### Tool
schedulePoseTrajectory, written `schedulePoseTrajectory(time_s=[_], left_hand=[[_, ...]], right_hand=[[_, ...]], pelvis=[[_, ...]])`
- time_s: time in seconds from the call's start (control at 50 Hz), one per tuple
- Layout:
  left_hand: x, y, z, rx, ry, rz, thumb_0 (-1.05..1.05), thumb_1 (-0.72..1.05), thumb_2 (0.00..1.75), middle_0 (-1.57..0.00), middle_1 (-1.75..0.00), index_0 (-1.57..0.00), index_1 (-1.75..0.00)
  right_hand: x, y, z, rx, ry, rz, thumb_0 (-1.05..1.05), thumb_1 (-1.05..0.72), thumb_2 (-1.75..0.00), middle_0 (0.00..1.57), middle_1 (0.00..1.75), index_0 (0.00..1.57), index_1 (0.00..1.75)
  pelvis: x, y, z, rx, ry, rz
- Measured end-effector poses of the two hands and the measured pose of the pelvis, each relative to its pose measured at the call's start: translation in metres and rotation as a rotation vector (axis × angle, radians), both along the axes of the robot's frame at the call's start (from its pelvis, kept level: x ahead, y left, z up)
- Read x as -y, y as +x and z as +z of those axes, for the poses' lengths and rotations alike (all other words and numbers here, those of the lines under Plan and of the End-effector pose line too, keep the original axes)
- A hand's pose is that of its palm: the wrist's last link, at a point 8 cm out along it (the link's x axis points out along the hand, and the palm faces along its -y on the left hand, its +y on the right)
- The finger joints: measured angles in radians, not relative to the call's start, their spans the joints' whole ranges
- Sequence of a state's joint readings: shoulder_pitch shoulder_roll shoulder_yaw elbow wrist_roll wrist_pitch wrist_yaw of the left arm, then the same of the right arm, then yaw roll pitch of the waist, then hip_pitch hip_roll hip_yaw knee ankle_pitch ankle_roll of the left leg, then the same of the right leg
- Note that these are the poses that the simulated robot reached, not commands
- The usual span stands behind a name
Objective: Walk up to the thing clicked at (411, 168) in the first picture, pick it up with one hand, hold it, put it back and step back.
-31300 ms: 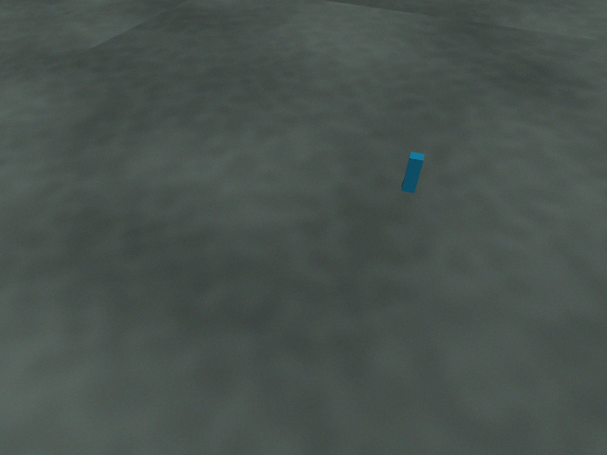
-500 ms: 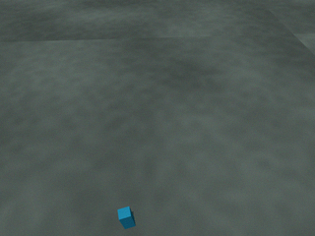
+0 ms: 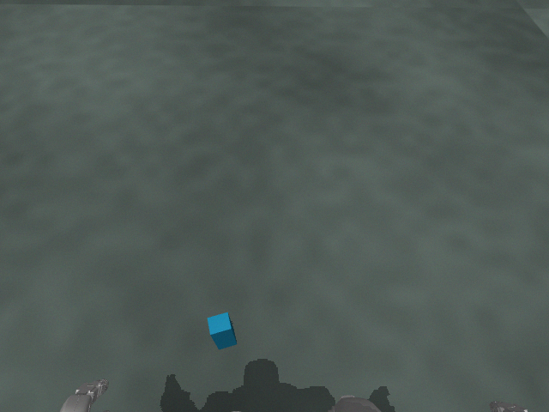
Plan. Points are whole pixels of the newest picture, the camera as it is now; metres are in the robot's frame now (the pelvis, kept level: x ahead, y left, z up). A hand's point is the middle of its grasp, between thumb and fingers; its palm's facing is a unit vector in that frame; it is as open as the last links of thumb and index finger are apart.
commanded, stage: step back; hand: left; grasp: from the side
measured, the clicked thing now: (223, 332) +0.41 +0.17 -0.65
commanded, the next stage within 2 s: none
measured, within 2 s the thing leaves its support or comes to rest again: neither
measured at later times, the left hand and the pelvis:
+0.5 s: hand out of the picture +0.03 +0.25 -0.13, palm faces -0.07 -0.92 -0.39, open 7.3 cm; pelvis -0.08 +0.00 +0.01, yaw -3 degrees
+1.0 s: hand out of the picture -0.11 +0.29 -0.15, palm faces -0.07 -0.93 -0.37, open 7.3 cm; pelvis -0.21 +0.02 +0.01, yaw -5 degrees
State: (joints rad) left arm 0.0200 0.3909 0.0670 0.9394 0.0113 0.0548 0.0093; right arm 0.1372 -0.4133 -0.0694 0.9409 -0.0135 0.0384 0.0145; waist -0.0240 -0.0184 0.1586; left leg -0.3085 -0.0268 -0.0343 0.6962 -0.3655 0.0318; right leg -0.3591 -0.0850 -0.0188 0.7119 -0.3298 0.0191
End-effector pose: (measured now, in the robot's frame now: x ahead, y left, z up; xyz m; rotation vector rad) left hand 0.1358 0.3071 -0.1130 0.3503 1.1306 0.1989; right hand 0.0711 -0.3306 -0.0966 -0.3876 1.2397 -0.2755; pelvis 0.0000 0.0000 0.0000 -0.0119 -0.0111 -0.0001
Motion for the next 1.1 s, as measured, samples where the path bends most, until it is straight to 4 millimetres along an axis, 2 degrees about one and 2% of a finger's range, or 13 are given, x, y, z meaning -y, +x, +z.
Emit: schedulePoseTrajectory(time_s=[0.06,0.14,0.26,0.38,0.48,0.6,0.7,0.8,0.92,1.02,1.1], left_hand=[[-0.007,0.006,-0.003,0.031,0.002,0.003,0.01,0.91,0.89,-0.2,-0.3,-0.21,-0.3],[-0.006,-0.004,-0.002,0.018,-0.005,-0.01,0.01,0.91,0.89,-0.2,-0.3,-0.2,-0.3],[-0.001,-0.039,-0.001,-0.053,0.001,-0.05,0.01,0.91,0.89,-0.2,-0.3,-0.2,-0.3],[0.009,-0.075,0.003,-0.058,0.025,-0.063,0.01,0.91,0.89,-0.2,-0.3,-0.21,-0.3],[0.011,-0.104,0.019,-0.04,0.021,-0.04,0.01,0.91,0.89,-0.2,-0.3,-0.21,-0.3],[-0.002,-0.119,0.028,0.029,0.034,-0.027,0.01,0.9,0.89,-0.21,-0.3,-0.21,-0.3],[-0.024,-0.136,0.012,0.075,0.016,-0.017,0.01,0.9,0.89,-0.21,-0.3,-0.21,-0.3],[-0.033,-0.167,0.008,0.03,0.001,0.011,0.01,0.91,0.89,-0.2,-0.3,-0.21,-0.3],[-0.033,-0.215,0.008,-0.021,-0.006,-0.003,0.01,0.91,0.89,-0.2,-0.3,-0.2,-0.3],[-0.024,-0.255,0.004,-0.068,0.006,-0.031,0.01,0.91,0.89,-0.2,-0.3,-0.2,-0.3],[-0.012,-0.29,0.003,-0.073,0.025,-0.042,0.01,0.91,0.89,-0.2,-0.3,-0.2,-0.3]], right_hand=[[-0.012,-0.021,0.001,-0.051,-0.006,0.008,0.0,-0.91,-0.9,0.21,0.3,0.2,0.3],[-0.024,-0.039,0.005,-0.067,-0.001,0.0,0.0,-0.91,-0.9,0.21,0.3,0.2,0.3],[-0.032,-0.048,0.0,0.012,0.026,-0.011,0.0,-0.91,-0.9,0.21,0.3,0.21,0.3],[-0.023,-0.059,-0.019,0.06,0.064,-0.022,0.0,-0.9,-0.9,0.21,0.3,0.21,0.3],[-0.022,-0.07,-0.014,0.058,0.074,-0.018,0.0,-0.91,-0.9,0.21,0.3,0.2,0.3],[-0.026,-0.094,-0.007,0.032,0.043,0.033,0.0,-0.91,-0.9,0.21,0.3,0.2,0.3],[-0.038,-0.116,-0.006,0.029,0.002,0.068,0.0,-0.91,-0.9,0.21,0.3,0.2,0.3],[-0.053,-0.141,0.012,0.05,0.009,0.076,0.0,-0.91,-0.9,0.21,0.3,0.21,0.3],[-0.052,-0.163,0.024,0.114,-0.006,0.063,0.0,-0.9,-0.9,0.21,0.3,0.21,0.3],[-0.04,-0.189,0.02,0.165,-0.003,0.056,0.0,-0.9,-0.9,0.21,0.3,0.21,0.3],[-0.021,-0.219,0.003,0.178,0.013,0.039,0.0,-0.9,-0.9,0.21,0.3,0.21,0.3]], pelvis=[[-0.005,-0.011,0.0,0.006,0.003,0.006],[-0.009,-0.021,0.007,-0.005,-0.003,-0.007],[-0.01,-0.038,0.008,0.001,0.0,-0.049],[-0.001,-0.06,-0.002,0.02,-0.013,-0.066],[-0.001,-0.078,0.008,0.023,0.025,-0.063],[-0.012,-0.103,0.011,0.007,0.026,-0.031],[-0.026,-0.13,-0.001,0.023,0.027,-0.004],[-0.031,-0.155,0.008,0.027,-0.004,-0.016],[-0.029,-0.187,0.014,0.02,-0.016,-0.053],[-0.02,-0.222,0.008,0.025,-0.009,-0.088],[-0.007,-0.253,-0.003,0.029,-0.003,-0.105]])
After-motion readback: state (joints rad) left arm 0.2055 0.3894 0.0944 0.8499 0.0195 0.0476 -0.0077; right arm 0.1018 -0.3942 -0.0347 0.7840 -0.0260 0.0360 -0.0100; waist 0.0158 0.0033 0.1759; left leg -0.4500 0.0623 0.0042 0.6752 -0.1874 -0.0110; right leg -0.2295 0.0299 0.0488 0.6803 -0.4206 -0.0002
